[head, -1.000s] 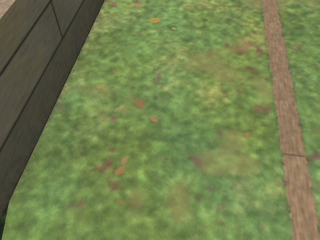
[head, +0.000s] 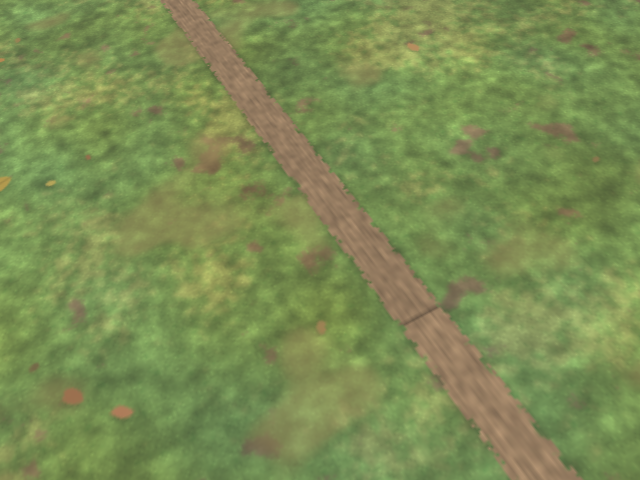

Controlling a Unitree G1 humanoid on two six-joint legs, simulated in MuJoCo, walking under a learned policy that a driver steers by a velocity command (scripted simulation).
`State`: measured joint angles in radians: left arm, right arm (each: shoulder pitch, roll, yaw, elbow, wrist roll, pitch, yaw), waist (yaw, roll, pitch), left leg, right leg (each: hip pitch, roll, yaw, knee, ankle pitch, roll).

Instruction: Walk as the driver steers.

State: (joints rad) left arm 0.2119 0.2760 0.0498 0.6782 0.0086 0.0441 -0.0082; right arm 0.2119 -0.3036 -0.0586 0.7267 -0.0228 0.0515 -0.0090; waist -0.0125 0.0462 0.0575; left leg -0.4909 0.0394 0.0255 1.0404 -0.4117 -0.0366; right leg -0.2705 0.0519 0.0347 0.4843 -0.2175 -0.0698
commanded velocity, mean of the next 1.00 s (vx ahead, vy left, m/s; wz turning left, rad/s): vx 0.02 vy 0.00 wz -0.27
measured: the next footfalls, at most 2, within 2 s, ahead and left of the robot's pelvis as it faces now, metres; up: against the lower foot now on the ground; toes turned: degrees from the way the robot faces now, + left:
left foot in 0.34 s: +0.06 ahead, +0.12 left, +0.00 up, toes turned -14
right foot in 0.68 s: -0.03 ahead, -0.08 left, +0.00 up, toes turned -8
